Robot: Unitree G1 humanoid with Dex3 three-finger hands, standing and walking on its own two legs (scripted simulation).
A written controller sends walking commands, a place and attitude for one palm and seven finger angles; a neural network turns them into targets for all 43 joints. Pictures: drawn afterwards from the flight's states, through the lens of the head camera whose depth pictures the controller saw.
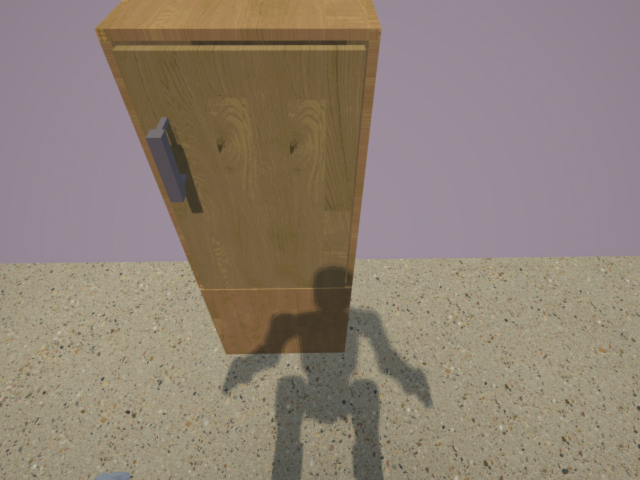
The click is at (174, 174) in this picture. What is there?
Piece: cupboard door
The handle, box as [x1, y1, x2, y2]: [146, 117, 186, 201]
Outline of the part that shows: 161,117 156,128 149,130 146,139 170,201 183,201 186,193 183,187 186,176 185,174 180,174 178,172 165,133 168,120 167,117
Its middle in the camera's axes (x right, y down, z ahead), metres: -0.25 -0.13 +0.65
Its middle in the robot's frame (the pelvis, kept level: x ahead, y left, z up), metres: +0.58 +0.29 +0.08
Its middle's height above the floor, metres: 0.85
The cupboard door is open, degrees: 0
